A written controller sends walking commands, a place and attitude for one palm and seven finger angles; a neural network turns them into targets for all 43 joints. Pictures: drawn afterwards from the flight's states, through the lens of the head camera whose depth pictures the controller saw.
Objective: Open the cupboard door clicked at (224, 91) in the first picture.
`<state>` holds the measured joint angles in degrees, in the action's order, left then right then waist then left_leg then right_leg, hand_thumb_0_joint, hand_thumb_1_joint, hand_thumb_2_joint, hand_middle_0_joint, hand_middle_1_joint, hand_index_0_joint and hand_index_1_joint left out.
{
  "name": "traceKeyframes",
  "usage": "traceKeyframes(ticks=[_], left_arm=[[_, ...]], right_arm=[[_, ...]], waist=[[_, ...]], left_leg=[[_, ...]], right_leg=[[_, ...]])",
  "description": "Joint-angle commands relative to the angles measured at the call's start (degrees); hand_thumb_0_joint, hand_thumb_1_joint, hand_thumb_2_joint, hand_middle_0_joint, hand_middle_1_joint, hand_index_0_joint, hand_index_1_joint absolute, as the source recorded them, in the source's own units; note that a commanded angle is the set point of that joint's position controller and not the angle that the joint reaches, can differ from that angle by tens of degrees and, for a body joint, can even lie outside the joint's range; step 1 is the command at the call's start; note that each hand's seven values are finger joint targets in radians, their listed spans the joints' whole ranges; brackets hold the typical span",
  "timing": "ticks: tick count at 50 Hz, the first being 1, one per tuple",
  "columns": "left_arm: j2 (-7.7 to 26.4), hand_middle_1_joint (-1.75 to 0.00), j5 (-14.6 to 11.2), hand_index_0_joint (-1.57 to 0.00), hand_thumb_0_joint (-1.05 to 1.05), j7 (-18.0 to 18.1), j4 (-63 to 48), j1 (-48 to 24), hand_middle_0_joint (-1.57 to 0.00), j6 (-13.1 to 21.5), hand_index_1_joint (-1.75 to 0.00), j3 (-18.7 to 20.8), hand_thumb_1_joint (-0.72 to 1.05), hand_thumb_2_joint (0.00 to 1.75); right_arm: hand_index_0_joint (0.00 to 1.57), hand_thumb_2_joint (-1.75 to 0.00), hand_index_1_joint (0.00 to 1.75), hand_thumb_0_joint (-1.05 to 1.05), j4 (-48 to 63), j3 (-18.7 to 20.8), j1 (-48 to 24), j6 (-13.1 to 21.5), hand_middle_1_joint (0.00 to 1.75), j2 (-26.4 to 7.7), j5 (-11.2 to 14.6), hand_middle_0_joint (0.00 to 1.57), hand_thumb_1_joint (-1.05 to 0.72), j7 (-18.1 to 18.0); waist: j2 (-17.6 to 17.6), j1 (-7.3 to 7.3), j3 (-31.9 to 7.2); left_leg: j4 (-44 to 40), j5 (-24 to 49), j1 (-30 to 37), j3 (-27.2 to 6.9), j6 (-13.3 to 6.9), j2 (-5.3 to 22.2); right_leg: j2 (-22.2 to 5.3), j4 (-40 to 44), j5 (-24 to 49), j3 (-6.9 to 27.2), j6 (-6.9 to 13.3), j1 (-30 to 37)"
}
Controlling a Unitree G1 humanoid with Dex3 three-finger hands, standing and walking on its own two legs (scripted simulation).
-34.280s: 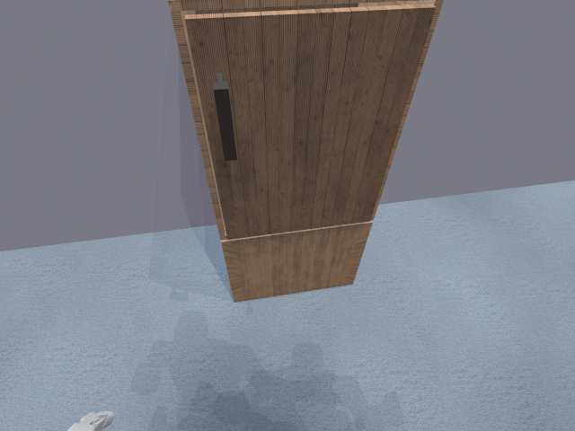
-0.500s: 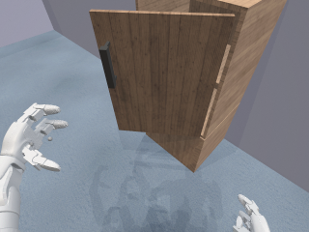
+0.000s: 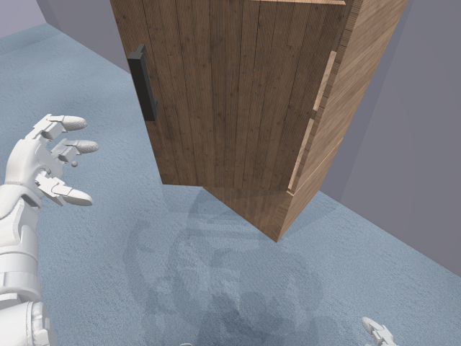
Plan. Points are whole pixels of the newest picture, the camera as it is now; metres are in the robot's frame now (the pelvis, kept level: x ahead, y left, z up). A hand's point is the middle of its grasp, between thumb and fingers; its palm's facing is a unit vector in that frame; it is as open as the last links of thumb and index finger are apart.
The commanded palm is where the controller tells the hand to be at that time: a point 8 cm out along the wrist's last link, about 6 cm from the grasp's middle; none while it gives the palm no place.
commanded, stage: move the hooked fingers beside the handle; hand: left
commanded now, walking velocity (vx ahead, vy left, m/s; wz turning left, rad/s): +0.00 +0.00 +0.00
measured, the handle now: (146, 83) +0.62 +0.21 +0.10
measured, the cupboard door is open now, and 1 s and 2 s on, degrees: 37 37 37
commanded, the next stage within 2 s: none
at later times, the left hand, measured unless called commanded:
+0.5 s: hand (99, 127) +0.46 +0.26 +0.12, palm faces -0.02 -1.00 +0.01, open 14.0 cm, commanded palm +0.45 +0.31 +0.11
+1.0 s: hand (114, 96) +0.55 +0.26 +0.12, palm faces -0.02 -1.00 +0.00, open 14.0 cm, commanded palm +0.56 +0.31 +0.11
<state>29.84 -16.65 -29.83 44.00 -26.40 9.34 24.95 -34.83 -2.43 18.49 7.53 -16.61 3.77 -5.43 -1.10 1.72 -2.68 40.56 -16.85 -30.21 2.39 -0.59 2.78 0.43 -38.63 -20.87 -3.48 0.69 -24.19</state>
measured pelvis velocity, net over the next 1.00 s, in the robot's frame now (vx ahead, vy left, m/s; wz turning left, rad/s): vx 0.01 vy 0.01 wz -0.04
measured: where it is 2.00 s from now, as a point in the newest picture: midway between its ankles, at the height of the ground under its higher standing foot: outside the picture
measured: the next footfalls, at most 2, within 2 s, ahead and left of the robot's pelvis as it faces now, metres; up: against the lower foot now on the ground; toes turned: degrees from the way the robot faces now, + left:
none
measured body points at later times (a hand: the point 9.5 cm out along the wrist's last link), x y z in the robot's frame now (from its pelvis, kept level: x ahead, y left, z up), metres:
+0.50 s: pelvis +0.00 +0.01 -0.01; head +0.08 +0.02 +0.43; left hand +0.45 +0.32 +0.12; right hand +0.05 -0.27 -0.12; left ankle +0.04 +0.11 -0.72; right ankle -0.02 -0.11 -0.72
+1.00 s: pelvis +0.01 +0.01 -0.02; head +0.15 +0.03 +0.41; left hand +0.55 +0.32 +0.12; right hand -0.04 -0.27 -0.11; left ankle +0.04 +0.11 -0.72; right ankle -0.02 -0.11 -0.72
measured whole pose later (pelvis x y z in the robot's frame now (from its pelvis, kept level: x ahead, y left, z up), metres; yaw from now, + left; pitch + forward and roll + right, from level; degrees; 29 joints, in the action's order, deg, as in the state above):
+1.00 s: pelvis +0.01 +0.01 -0.02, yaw -2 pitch +20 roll -4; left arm 49.6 -3.5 -26.8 78.4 -65.1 13.2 27.6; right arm -36.2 -3.2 26.3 -2.9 -17.4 1.0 -4.4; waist -1.1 12.8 -3.2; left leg 49.9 -20.7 -49.8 1.7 -1.1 5.0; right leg 2.4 -44.3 -22.4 -3.5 0.1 -42.3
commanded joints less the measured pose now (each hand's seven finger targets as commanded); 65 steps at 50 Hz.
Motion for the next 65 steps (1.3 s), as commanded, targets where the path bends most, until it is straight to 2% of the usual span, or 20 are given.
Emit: traceKeyframes(ticks=[1,3,10,13,16,19,22,25,27,34,36,39,41,42,51,54,57,59,62,65], left_arm=[[17.6,-1.20,-0.9,-0.30,0.00,0.1,-10.6,-25.5,-0.30,5.0,-1.20,3.2,-0.50,0.30],[16.5,-1.20,-0.2,-0.30,0.00,0.1,-8.7,-29.2,-0.30,5.5,-1.20,1.4,-0.50,0.30],[19.2,-1.20,1.9,-0.30,0.00,1.4,0.3,-35.3,-0.30,6.6,-1.20,2.0,-0.50,0.30],[19.4,-1.20,2.8,-0.30,0.00,2.1,0.4,-37.7,-0.30,7.8,-1.20,1.8,-0.50,0.30],[21.1,-1.20,2.6,-0.30,0.00,2.4,3.4,-38.6,-0.30,8.5,-1.20,3.3,-0.50,0.30],[21.8,-1.20,4.3,-0.30,0.00,2.5,7.5,-43.2,-0.30,8.2,-1.20,1.9,-0.50,0.30],[25.2,-1.20,5.2,-0.30,0.00,3.0,9.1,-45.3,-0.30,9.4,-1.20,4.1,-0.50,0.30],[24.6,-1.20,5.9,-0.30,0.00,2.7,11.6,-50.0,-0.30,9.9,-1.20,2.3,-0.50,0.30],[27.0,-1.20,6.0,-0.30,0.00,2.4,13.7,-51.1,-0.30,9.9,-1.20,3.5,-0.50,0.30],[28.9,-1.20,8.2,-0.30,0.00,2.2,17.0,-57.4,-0.30,9.0,-1.20,2.3,-0.50,0.30],[31.2,-1.20,8.0,-0.30,0.00,2.5,18.5,-58.0,-0.30,8.8,-1.20,4.0,-0.50,0.30],[33.2,-1.20,9.9,-0.30,0.00,2.6,19.9,-59.9,-0.30,7.9,-1.20,3.7,-0.50,0.30],[35.5,-1.20,10.4,-0.30,0.00,3.1,19.9,-60.3,-0.30,8.0,-1.20,5.2,-0.50,0.30],[36.6,-1.20,10.8,-0.30,0.00,3.2,19.6,-60.6,-0.30,8.0,-1.20,5.8,-0.50,0.30],[36.5,-1.20,12.7,-0.30,0.00,3.4,22.4,-67.4,-0.30,6.9,-1.20,3.4,-0.50,0.30],[38.7,-1.20,13.2,-0.30,0.00,3.5,23.1,-67.0,-0.30,6.6,-1.20,5.1,-0.50,0.30],[39.2,-1.20,13.3,-0.30,0.00,3.2,22.0,-62.0,-0.30,6.2,-1.20,6.9,-0.50,0.30],[38.8,-1.20,13.3,-0.30,0.00,2.9,22.4,-60.5,-0.30,5.4,-1.20,6.5,-0.50,0.30],[39.8,-1.20,12.9,-0.30,0.00,3.0,18.1,-58.9,-0.30,6.0,-1.20,8.5,-0.50,0.30],[36.9,-1.20,12.3,-0.30,0.00,3.1,16.1,-59.7,-0.30,6.4,-1.20,6.8,-0.50,0.30]], right_arm=[[0.20,-0.90,0.30,0.00,6.3,3.6,0.3,1.6,0.30,-9.2,-0.3,0.20,-0.90,-0.6],[0.20,-0.90,0.30,0.00,5.4,3.6,1.2,1.0,0.30,-9.4,-0.4,0.20,-0.90,-0.6],[0.20,-0.90,0.30,0.00,3.8,3.8,3.8,-0.9,0.30,-10.2,-0.8,0.20,-0.90,-0.3],[0.20,-0.90,0.30,0.00,3.6,4.0,4.8,-1.5,0.30,-10.1,-1.2,0.20,-0.90,0.1],[0.20,-0.90,0.30,0.00,3.5,3.9,5.6,-2.6,0.30,-10.3,-1.4,0.20,-0.90,0.3],[0.20,-0.90,0.30,0.00,3.2,3.8,6.3,-3.6,0.30,-10.5,-1.2,0.20,-0.90,0.3],[0.20,-0.90,0.30,0.00,2.8,4.0,8.0,-4.4,0.30,-11.0,-1.6,0.20,-0.90,0.2],[0.20,-0.90,0.30,0.00,1.8,3.9,9.0,-5.0,0.30,-11.0,-1.6,0.20,-0.90,0.2],[0.20,-0.90,0.30,0.00,1.4,3.8,9.8,-5.5,0.30,-11.4,-1.7,0.20,-0.90,0.0],[0.20,-0.90,0.30,0.00,0.5,3.6,13.0,-6.9,0.30,-11.7,-2.1,0.20,-0.90,0.0],[0.20,-0.90,0.30,0.00,0.3,3.6,14.0,-7.3,0.30,-12.0,-2.3,0.20,-0.90,-0.1],[0.20,-0.90,0.30,0.00,0.5,3.4,14.8,-8.2,0.30,-12.0,-2.3,0.20,-0.90,0.0],[0.20,-0.90,0.30,0.00,0.5,3.3,16.1,-8.6,0.30,-12.1,-2.6,0.20,-0.90,0.0],[0.20,-0.90,0.30,0.00,0.8,3.4,16.3,-8.9,0.30,-12.2,-2.7,0.20,-0.90,0.1],[0.20,-0.90,0.30,0.00,-0.1,2.8,19.7,-10.4,0.30,-12.4,-3.6,0.20,-0.90,0.0],[0.20,-0.90,0.30,0.00,-0.2,2.7,21.0,-10.8,0.30,-12.4,-4.0,0.20,-0.90,0.3],[0.20,-0.90,0.30,0.00,0.4,3.1,21.6,-11.4,0.30,-12.2,-4.2,0.20,-0.90,1.0],[0.20,-0.90,0.30,0.00,0.9,3.1,21.4,-12.0,0.30,-12.2,-4.1,0.20,-0.90,1.3],[0.20,-0.90,0.30,0.00,1.7,3.7,21.5,-12.5,0.30,-12.2,-4.1,0.20,-0.90,1.8],[0.20,-0.90,0.30,0.00,1.6,3.9,21.1,-12.9,0.30,-11.9,-4.1,0.20,-0.90,2.2]], waist=[[-4.4,0.53,-17.7],[-5.1,1.71,-18.4],[-4.8,2.08,-18.7],[-6.8,2.30,-21.8],[-3.9,2.26,-21.2],[-4.5,3.87,-19.0],[-4.0,4.09,-22.0],[-6.3,5.96,-21.3],[-3.8,6.36,-22.7],[-8.7,8.13,-24.7],[-5.1,8.64,-25.0],[-9.3,9.14,-25.7],[-7.7,8.93,-26.8],[-9.5,8.97,-28.4],[-12.7,12.05,-27.9],[-12.7,11.80,-30.7],[-13.7,9.97,-33.3],[-12.1,9.93,-30.9],[-13.4,8.66,-33.8],[-13.8,9.42,-31.7]], left_leg=[[-3.3,11.2,14.9,-3.3,-1.5,-2.4],[-3.2,11.3,16.1,-3.9,-1.3,-2.1],[-2.6,10.4,14.5,-4.8,-1.1,-1.7],[-1.7,13.7,16.9,-5.0,-1.0,-1.4],[-1.2,13.9,14.2,-4.7,-1.2,-1.4],[-0.9,11.7,11.5,-4.1,-1.5,-1.5],[0.2,12.9,12.1,-4.5,-1.5,-1.3],[0.9,11.5,12.1,-4.8,-1.5,-1.0],[1.8,12.0,10.4,-4.6,-1.8,-1.1],[3.7,13.4,10.7,-5.1,-1.7,-0.7],[4.3,14.2,9.1,-5.2,-2.1,-0.6],[5.2,14.9,8.3,-4.7,-2.0,-0.6],[5.7,16.6,7.8,-5.0,-2.1,-0.6],[6.0,17.2,8.8,-4.8,-2.0,-0.4],[7.9,20.6,10.3,-5.8,-1.8,0.3],[8.7,24.0,11.0,-6.0,-1.7,0.5],[8.9,29.3,12.8,-5.8,-1.4,0.6],[8.6,27.6,10.6,-5.3,-1.5,0.4],[8.5,31.6,13.6,-5.6,-1.3,0.5],[8.5,31.3,14.5,-5.7,-1.2,0.7]], right_leg=[[1.6,4.6,15.5,1.8,0.6,-1.3],[1.7,4.4,14.8,1.4,0.6,-3.6],[1.6,3.5,12.8,1.0,0.7,-6.0],[1.8,2.5,14.7,0.9,0.8,-6.7],[2.0,2.2,15.6,1.0,0.7,-5.6],[1.9,2.1,14.7,1.4,0.2,-7.5],[2.1,1.5,15.1,1.6,0.1,-7.7],[2.2,1.5,13.2,1.7,0.0,-10.9],[2.3,1.2,14.6,2.2,-0.2,-9.6],[2.5,0.1,13.8,1.9,-0.2,-14.0],[2.7,0.0,15.0,2.0,-0.4,-12.7],[2.6,-0.3,15.9,2.3,-0.7,-13.9],[3.0,-0.9,17.0,2.0,-0.5,-12.7],[3.0,-0.8,17.6,2.3,-0.7,-13.2],[3.6,-1.3,17.2,1.4,-0.5,-18.5],[3.8,-1.8,19.9,1.3,-0.6,-17.4],[4.0,-2.6,23.4,0.8,-0.5,-16.1],[4.2,-2.3,23.4,0.7,-0.7,-15.6],[4.5,-2.6,24.9,0.4,-0.4,-14.8],[4.6,-2.1,24.1,0.2,-0.4,-16.0]])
